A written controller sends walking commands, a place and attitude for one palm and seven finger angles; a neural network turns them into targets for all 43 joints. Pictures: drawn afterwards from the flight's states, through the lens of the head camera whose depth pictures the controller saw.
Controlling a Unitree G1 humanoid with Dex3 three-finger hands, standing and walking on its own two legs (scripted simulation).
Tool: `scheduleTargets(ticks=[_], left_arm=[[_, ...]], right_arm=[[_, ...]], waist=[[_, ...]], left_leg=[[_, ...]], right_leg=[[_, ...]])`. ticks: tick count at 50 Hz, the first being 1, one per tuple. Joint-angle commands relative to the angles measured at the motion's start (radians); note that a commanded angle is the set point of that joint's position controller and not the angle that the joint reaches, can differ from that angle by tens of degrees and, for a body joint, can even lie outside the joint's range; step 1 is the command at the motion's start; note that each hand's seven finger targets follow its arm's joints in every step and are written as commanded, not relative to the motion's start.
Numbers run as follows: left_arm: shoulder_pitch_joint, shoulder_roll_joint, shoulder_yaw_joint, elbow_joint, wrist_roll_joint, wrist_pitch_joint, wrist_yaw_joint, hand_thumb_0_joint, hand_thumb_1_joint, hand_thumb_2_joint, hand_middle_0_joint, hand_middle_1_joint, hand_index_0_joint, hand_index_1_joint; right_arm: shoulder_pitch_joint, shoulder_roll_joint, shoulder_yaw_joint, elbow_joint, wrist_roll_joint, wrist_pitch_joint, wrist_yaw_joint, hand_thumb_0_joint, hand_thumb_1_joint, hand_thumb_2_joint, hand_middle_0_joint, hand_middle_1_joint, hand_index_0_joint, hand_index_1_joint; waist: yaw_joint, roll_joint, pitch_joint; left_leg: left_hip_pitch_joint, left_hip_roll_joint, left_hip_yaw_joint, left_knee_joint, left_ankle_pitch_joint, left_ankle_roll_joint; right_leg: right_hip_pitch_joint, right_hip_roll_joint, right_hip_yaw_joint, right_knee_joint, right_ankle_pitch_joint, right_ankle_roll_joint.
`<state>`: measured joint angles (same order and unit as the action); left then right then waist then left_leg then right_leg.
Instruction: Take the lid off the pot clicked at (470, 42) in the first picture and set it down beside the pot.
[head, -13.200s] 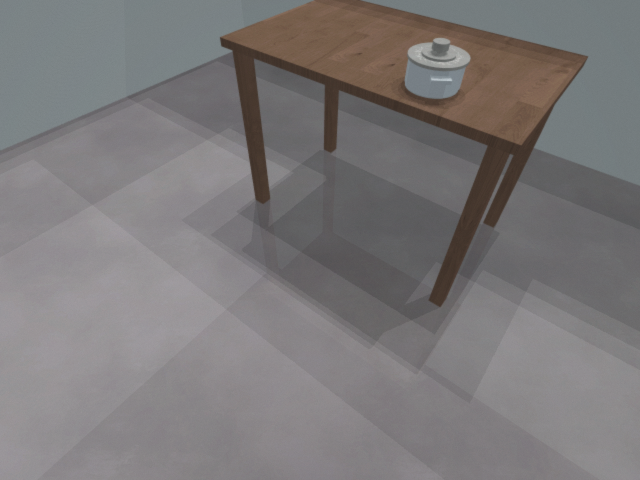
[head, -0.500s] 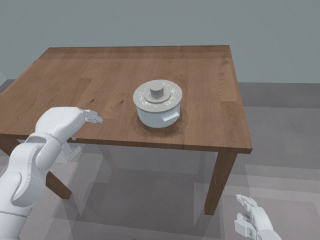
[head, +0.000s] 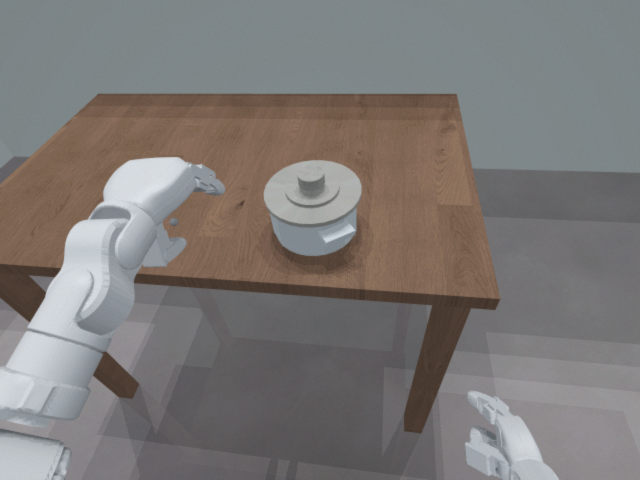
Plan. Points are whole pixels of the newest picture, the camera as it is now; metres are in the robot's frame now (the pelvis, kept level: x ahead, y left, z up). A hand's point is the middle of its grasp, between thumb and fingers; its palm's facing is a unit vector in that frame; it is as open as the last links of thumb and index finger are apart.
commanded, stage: move the open hand above the knob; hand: left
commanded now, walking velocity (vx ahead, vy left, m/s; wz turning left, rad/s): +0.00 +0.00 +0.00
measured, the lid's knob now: (311, 177) +0.54 +0.08 +0.09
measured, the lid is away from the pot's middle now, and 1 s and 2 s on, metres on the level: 0.00 0.00 0.00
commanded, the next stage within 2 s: none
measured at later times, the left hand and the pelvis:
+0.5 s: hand (245, 192) +0.43 +0.15 +0.15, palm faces -0.21 -0.03 -0.98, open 10.0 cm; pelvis +0.03 -0.03 +0.00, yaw -1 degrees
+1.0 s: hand (279, 175) +0.47 +0.11 +0.14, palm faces -0.23 -0.04 -0.97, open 10.0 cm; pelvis +0.05 -0.03 +0.00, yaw +0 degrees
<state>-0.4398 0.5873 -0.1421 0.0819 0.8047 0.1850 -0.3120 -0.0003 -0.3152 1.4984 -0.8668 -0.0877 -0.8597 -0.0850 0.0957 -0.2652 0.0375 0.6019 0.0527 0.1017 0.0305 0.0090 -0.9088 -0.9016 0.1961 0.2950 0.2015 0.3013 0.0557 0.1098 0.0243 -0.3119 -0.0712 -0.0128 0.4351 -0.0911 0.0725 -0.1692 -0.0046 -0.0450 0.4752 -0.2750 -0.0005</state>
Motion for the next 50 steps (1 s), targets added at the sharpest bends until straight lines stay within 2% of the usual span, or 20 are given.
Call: scheduleTargets(ticks=[1, 5, 9, 13, 16, 20, 21, 27, 29, 30, 32, 33, 36, 39, 41, 42, 44, 45, 48, 50], left_arm=[[-0.297, 0.100, 0.036, -0.128, 0.017, 0.013, 0.006, 0.000, -0.316, 1.504, -0.850, -0.081, -0.850, -0.081], [-0.603, 0.385, 0.220, -0.140, 0.065, -0.003, 0.042, 0.000, -0.316, 1.504, -0.850, -0.081, -0.850, -0.081], [-0.580, 0.262, 0.142, -0.015, 0.048, 0.020, 0.033, 0.000, -0.316, 1.504, -0.850, -0.081, -0.850, -0.081], [-0.377, 0.092, 0.023, 0.089, 0.010, 0.046, -0.019, 0.000, -0.316, 1.504, -0.850, -0.081, -0.850, -0.081], [-0.487, 0.082, -0.021, 0.035, 0.019, 0.052, -0.042, 0.000, -0.316, 1.504, -0.850, -0.081, -0.850, -0.081], [-0.732, 0.352, 0.163, -0.094, 0.043, 0.030, -0.031, 0.000, -0.316, 1.504, -0.850, -0.081, -0.850, -0.081], [-0.742, 0.367, 0.179, -0.069, 0.049, 0.023, -0.029, 0.000, -0.316, 1.504, -0.850, -0.081, -0.850, -0.081], [-0.536, 0.148, 0.046, 0.214, 0.016, 0.045, -0.039, 0.000, -0.316, 1.504, -0.850, -0.081, -0.850, -0.081], [-0.550, 0.089, -0.010, 0.123, 0.014, 0.059, -0.049, 0.000, -0.316, 1.504, -0.850, -0.081, -0.850, -0.081], [-0.577, 0.055, -0.042, 0.084, 0.010, 0.061, -0.058, 0.000, -0.316, 1.504, -0.850, -0.081, -0.850, -0.081], [-0.694, 0.143, 0.008, -0.027, 0.030, 0.061, -0.062, 0.000, -0.316, 1.504, -0.850, -0.081, -0.850, -0.081], [-0.740, 0.234, 0.080, -0.047, 0.038, 0.055, -0.055, 0.000, -0.316, 1.504, -0.850, -0.081, -0.850, -0.081], [-0.800, 0.299, 0.133, 0.044, 0.045, 0.041, -0.039, 0.000, -0.316, 1.504, -0.850, -0.081, -0.850, -0.081], [-0.713, 0.179, 0.061, 0.174, 0.030, 0.049, -0.028, 0.000, -0.316, 1.504, -0.850, -0.081, -0.850, -0.081], [-0.659, 0.115, 0.028, 0.136, 0.024, 0.056, -0.025, 0.000, -0.316, 1.504, -0.850, -0.081, -0.850, -0.081], [-0.644, 0.038, -0.038, 0.122, 0.021, 0.066, -0.030, 0.000, -0.316, 1.504, -0.850, -0.081, -0.850, -0.081], [-0.689, 0.007, -0.072, 0.135, 0.034, 0.094, -0.028, 0.000, -0.316, 1.504, -0.850, -0.081, -0.850, -0.081], [-0.701, 0.009, -0.068, 0.132, 0.030, 0.101, -0.026, 0.000, -0.316, 1.504, -0.850, -0.081, -0.850, -0.081], [-0.880, 0.172, 0.036, 0.124, 0.063, 0.101, -0.013, 0.000, -0.316, 1.504, -0.850, -0.081, -0.850, -0.081], [-0.958, 0.153, 0.017, 0.144, 0.051, 0.097, -0.005, 0.000, -0.316, 1.504, -0.850, -0.081, -0.850, -0.081]], right_arm=[[-0.157, -0.111, -0.038, -0.172, 0.009, -0.035, 0.008, 0.000, -0.900, -0.900, 0.200, 0.300, 0.200, 0.300], [-0.150, -0.129, -0.031, -0.145, 0.000, -0.038, -0.024, 0.000, -0.900, -0.900, 0.200, 0.300, 0.200, 0.300], [-0.134, -0.112, -0.031, -0.125, 0.002, -0.043, -0.021, 0.000, -0.900, -0.900, 0.200, 0.300, 0.200, 0.300], [-0.121, -0.118, -0.037, -0.149, 0.014, -0.022, 0.002, 0.000, -0.900, -0.900, 0.200, 0.300, 0.200, 0.300], [-0.131, -0.126, -0.043, -0.164, 0.020, -0.004, 0.001, 0.000, -0.900, -0.900, 0.200, 0.300, 0.200, 0.300], [-0.133, -0.133, -0.042, -0.155, 0.007, -0.015, -0.020, 0.000, -0.900, -0.900, 0.200, 0.300, 0.200, 0.300], [-0.124, -0.127, -0.037, -0.146, 0.005, -0.019, -0.023, 0.000, -0.900, -0.900, 0.200, 0.300, 0.200, 0.300], [-0.090, -0.124, -0.040, -0.131, 0.027, 0.002, -0.005, 0.000, -0.900, -0.900, 0.200, 0.300, 0.200, 0.300], [-0.120, -0.122, -0.044, -0.154, 0.029, 0.007, 0.005, 0.000, -0.900, -0.900, 0.200, 0.300, 0.200, 0.300], [-0.117, -0.124, -0.053, -0.163, 0.029, 0.012, 0.010, 0.000, -0.900, -0.900, 0.200, 0.300, 0.200, 0.300], [-0.131, -0.124, -0.052, -0.165, 0.024, 0.014, 0.011, 0.000, -0.900, -0.900, 0.200, 0.300, 0.200, 0.300], [-0.123, -0.128, -0.052, -0.155, 0.021, 0.013, 0.007, 0.000, -0.900, -0.900, 0.200, 0.300, 0.200, 0.300], [-0.088, -0.123, -0.041, -0.126, 0.019, 0.017, -0.002, 0.000, -0.900, -0.900, 0.200, 0.300, 0.200, 0.300], [-0.085, -0.115, -0.039, -0.116, 0.028, 0.024, 0.003, 0.000, -0.900, -0.900, 0.200, 0.300, 0.200, 0.300], [-0.090, -0.110, -0.047, -0.129, 0.030, 0.024, 0.021, 0.000, -0.900, -0.900, 0.200, 0.300, 0.200, 0.300], [-0.105, -0.108, -0.048, -0.140, 0.030, 0.026, 0.030, 0.000, -0.900, -0.900, 0.200, 0.300, 0.200, 0.300], [-0.108, -0.112, -0.053, -0.132, 0.033, 0.040, 0.038, 0.000, -0.900, -0.900, 0.200, 0.300, 0.200, 0.300], [-0.098, -0.118, -0.059, -0.134, 0.034, 0.044, 0.038, 0.000, -0.900, -0.900, 0.200, 0.300, 0.200, 0.300], [-0.103, -0.121, -0.049, -0.118, 0.031, 0.044, 0.022, 0.000, -0.900, -0.900, 0.200, 0.300, 0.200, 0.300], [-0.087, -0.123, -0.052, -0.102, 0.028, 0.047, 0.010, 0.000, -0.900, -0.900, 0.200, 0.300, 0.200, 0.300]], waist=[[-0.026, -0.095, -0.250], [-0.021, -0.061, -0.300], [-0.010, -0.016, -0.353], [-0.030, -0.125, -0.287], [-0.060, -0.149, -0.260], [-0.048, -0.083, -0.402], [-0.040, -0.061, -0.430], [-0.044, -0.139, -0.305], [-0.049, -0.112, -0.368], [-0.073, -0.108, -0.382], [-0.067, -0.098, -0.457], [-0.062, -0.106, -0.483], [-0.061, -0.119, -0.450], [-0.056, -0.127, -0.388], [-0.048, -0.111, -0.448], [-0.057, -0.091, -0.449], [-0.073, -0.117, -0.432], [-0.085, -0.124, -0.434], [-0.074, -0.155, -0.473], [-0.092, -0.142, -0.479]], left_leg=[[0.228, 0.040, -0.064, -0.071, -0.135, -0.034], [0.230, 0.031, -0.063, -0.056, -0.132, -0.027], [0.264, 0.017, -0.060, -0.031, 0.004, -0.029], [0.199, 0.007, -0.014, -0.001, 0.027, -0.021], [0.194, 0.006, -0.001, 0.010, -0.005, -0.009], [0.252, -0.009, -0.027, 0.045, 0.089, 0.003], [0.260, -0.014, -0.027, 0.049, 0.121, 0.004], [0.177, -0.007, 0.002, 0.048, 0.122, -0.005], [0.211, -0.014, 0.006, 0.067, 0.173, -0.001], [0.231, -0.013, 0.002, 0.081, 0.195, 0.004], [0.275, -0.017, -0.005, 0.096, 0.262, 0.012], [0.284, -0.017, -0.010, 0.101, 0.288, 0.013], [0.250, -0.018, -0.015, 0.090, 0.278, 0.010], [0.224, -0.010, -0.006, 0.077, 0.264, 0.002], [0.270, -0.002, -0.011, 0.088, 0.345, 0.001], [0.287, -0.002, -0.013, 0.095, 0.369, 0.001], [0.280, 0.001, -0.013, 0.094, 0.326, -0.002], [0.283, 0.001, -0.013, 0.099, 0.317, 0.003], [0.262, -0.007, -0.012, 0.089, 0.253, 0.005], [0.265, -0.005, -0.013, 0.085, 0.224, 0.008]], right_leg=[[-0.122, 0.039, -0.001, -0.081, -0.008, -0.042], [-0.093, 0.039, 0.019, -0.077, -0.044, -0.045], [-0.066, 0.034, 0.021, -0.060, 0.079, -0.049], [-0.076, 0.027, 0.019, -0.055, 0.163, -0.030], [-0.110, 0.024, 0.022, -0.067, 0.149, -0.025], [-0.026, 0.022, 0.050, -0.034, 0.271, -0.029], [-0.005, 0.023, 0.054, -0.029, 0.304, -0.030], [-0.050, 0.018, 0.035, -0.021, 0.355, -0.024], [-0.032, 0.014, 0.041, -0.007, 0.421, -0.023], [-0.044, 0.015, 0.037, -0.011, 0.445, -0.025], [-0.013, 0.016, 0.050, 0.001, 0.517, -0.022], [0.008, 0.016, 0.055, 0.009, 0.552, -0.020], [0.015, 0.019, 0.052, 0.007, 0.553, -0.021], [-0.031, 0.019, 0.037, 0.008, 0.508, -0.021], [-0.031, 0.017, 0.032, 0.019, 0.515, -0.022], [-0.055, 0.020, 0.029, 0.021, 0.510, -0.021], [-0.084, 0.025, 0.018, 0.014, 0.470, -0.021], [-0.083, 0.027, 0.018, 0.006, 0.473, -0.023], [-0.040, 0.025, 0.033, 0.012, 0.478, -0.024], [-0.046, 0.025, 0.030, 0.002, 0.460, -0.025]])
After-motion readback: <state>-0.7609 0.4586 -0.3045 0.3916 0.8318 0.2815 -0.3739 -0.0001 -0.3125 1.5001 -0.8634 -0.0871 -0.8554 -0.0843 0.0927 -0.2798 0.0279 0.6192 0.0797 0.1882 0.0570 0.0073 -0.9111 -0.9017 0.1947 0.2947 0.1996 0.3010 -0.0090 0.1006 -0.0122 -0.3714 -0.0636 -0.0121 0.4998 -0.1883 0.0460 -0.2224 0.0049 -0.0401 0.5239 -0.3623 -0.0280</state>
